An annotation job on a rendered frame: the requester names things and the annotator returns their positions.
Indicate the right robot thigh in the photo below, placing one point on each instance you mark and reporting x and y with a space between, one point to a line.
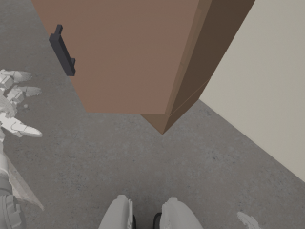
177 215

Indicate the left robot thigh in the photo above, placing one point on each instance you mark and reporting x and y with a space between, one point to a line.
118 215

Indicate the left robot upper arm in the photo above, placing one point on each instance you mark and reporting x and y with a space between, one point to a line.
11 213

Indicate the handle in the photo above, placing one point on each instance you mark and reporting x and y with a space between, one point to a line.
61 52

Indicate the robot thigh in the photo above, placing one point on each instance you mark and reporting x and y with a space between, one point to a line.
118 215
177 215

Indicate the left robot forearm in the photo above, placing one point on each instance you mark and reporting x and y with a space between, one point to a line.
5 186

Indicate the cupboard door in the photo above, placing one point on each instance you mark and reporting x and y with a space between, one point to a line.
127 52

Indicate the robot right hand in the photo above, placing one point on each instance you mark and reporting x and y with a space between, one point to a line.
249 222

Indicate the robot left hand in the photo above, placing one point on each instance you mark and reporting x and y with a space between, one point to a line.
15 96

